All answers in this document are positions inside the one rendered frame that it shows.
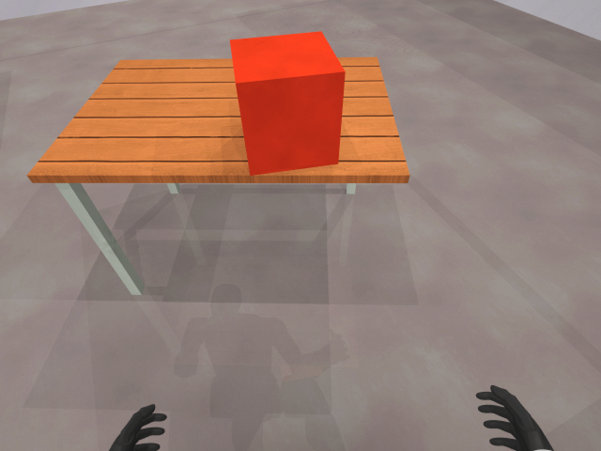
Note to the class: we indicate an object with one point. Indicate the robot right hand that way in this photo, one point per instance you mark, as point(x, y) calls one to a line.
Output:
point(521, 425)

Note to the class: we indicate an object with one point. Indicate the robot left hand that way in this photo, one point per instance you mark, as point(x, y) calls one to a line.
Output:
point(132, 432)

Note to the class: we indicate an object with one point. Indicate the carton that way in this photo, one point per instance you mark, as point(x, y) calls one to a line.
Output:
point(290, 91)

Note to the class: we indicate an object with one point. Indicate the table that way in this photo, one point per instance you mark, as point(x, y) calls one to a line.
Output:
point(178, 121)

